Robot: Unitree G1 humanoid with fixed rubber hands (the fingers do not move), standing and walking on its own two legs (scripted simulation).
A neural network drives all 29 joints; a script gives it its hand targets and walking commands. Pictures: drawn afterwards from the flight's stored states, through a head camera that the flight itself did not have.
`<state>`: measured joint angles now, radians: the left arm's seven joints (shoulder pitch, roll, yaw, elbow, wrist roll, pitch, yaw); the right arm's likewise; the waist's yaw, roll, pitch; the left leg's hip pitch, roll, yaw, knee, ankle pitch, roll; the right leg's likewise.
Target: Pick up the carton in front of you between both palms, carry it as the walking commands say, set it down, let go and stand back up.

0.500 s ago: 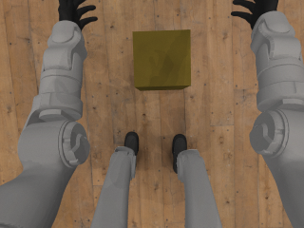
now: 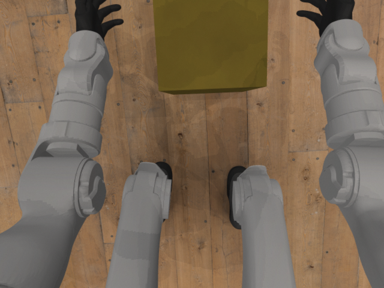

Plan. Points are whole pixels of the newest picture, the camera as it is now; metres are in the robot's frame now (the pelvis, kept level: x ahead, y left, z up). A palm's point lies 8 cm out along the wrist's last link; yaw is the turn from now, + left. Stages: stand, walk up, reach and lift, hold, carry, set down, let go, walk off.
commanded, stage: reach and lift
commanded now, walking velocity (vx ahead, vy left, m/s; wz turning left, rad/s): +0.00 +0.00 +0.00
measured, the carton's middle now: (208, 48) +0.54 -0.02 -0.35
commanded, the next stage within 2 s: none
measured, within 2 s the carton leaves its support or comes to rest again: leaves its support in 1.26 s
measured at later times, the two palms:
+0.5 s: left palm (122, 43) +0.54 +0.17 -0.28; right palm (297, 38) +0.55 -0.20 -0.28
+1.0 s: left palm (136, 42) +0.54 +0.13 -0.28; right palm (283, 36) +0.55 -0.17 -0.28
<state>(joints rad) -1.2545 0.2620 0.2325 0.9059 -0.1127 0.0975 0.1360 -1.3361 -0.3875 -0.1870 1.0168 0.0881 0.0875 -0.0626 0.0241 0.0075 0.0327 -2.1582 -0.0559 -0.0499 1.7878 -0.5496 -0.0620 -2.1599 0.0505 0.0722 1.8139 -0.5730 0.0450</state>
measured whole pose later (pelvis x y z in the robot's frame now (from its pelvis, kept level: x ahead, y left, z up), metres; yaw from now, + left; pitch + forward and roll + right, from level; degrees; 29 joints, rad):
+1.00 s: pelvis -0.04 +0.00 -0.10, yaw -1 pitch +34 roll +1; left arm -1.64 0.28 0.23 1.12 -0.09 0.12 0.14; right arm -1.71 -0.38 -0.12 1.22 0.09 0.12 -0.08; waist 0.01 0.01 0.51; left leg -2.20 -0.05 -0.04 2.19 -0.58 -0.07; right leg -2.21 0.04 0.05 2.21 -0.59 0.04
